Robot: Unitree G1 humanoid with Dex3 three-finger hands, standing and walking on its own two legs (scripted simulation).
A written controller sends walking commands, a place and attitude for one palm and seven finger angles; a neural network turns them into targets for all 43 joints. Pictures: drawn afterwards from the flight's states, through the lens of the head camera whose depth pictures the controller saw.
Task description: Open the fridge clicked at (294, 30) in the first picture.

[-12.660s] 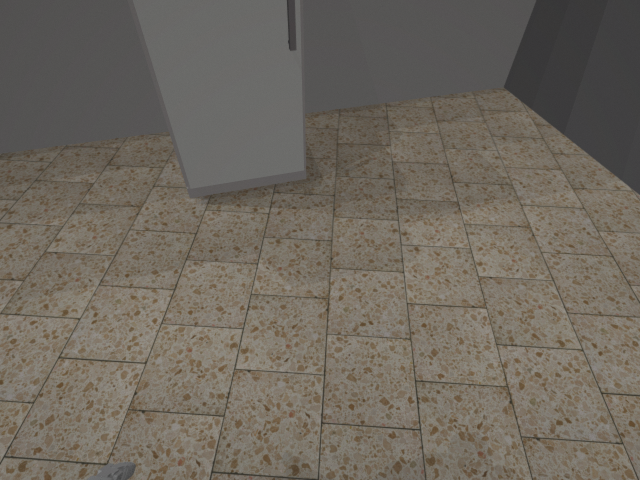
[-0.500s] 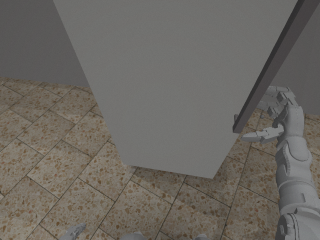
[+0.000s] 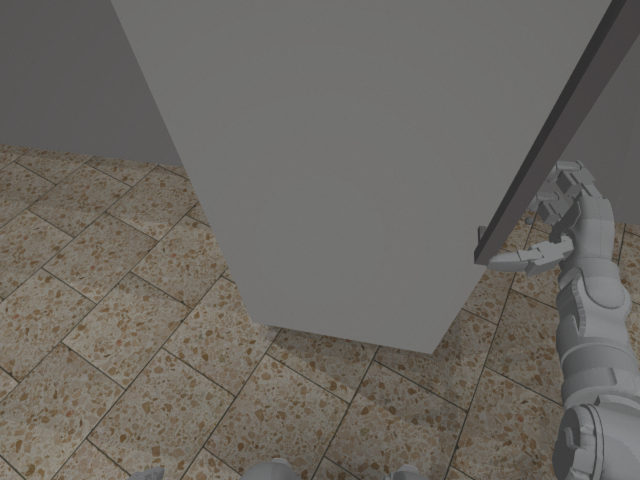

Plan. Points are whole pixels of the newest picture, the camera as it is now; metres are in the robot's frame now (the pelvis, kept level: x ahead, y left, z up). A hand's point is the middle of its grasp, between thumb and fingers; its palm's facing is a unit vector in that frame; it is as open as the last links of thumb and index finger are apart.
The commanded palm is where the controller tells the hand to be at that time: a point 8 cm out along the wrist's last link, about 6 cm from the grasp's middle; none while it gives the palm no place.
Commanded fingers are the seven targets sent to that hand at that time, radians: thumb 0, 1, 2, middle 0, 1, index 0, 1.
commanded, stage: slide the fingers in behind the handle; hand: right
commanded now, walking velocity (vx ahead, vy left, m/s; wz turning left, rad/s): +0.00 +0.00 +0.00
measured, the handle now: (538, 146) +0.48 -0.18 +0.16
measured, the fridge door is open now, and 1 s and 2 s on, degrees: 0 0 0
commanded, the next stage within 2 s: grip the handle and tug to test in 1.72 s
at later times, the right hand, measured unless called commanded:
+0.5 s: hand (519, 226) +0.43 -0.18 +0.08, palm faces +0.05 +1.00 +0.00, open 14.0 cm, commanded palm +0.40 -0.23 +0.08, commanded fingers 0.00 0.50 -0.30 0.30 1.20 0.30 1.20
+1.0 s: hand (504, 225) +0.43 -0.16 +0.08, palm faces +0.05 +1.00 +0.00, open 14.0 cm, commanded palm +0.40 -0.21 +0.08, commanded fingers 0.00 0.50 -0.30 0.30 1.20 0.30 1.20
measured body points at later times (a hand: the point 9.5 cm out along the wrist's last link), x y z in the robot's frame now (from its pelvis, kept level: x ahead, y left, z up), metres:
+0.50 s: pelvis +0.00 -0.01 +0.00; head +0.07 -0.02 +0.45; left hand +0.08 +0.25 -0.11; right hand +0.42 -0.24 +0.08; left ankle -0.01 +0.11 -0.69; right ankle +0.03 -0.11 -0.69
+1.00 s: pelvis +0.00 +0.00 +0.00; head +0.06 -0.01 +0.45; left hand +0.07 +0.25 -0.11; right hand +0.42 -0.22 +0.08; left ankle -0.01 +0.11 -0.69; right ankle +0.03 -0.11 -0.69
